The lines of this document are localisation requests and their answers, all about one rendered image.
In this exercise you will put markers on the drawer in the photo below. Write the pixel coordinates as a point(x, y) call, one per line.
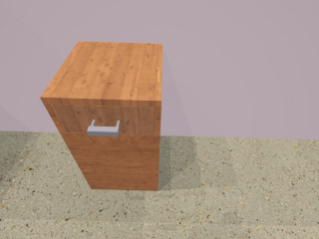
point(133, 120)

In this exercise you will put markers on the handle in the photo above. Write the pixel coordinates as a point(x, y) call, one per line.
point(103, 130)

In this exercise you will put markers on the cabinet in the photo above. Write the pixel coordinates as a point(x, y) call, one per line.
point(111, 74)

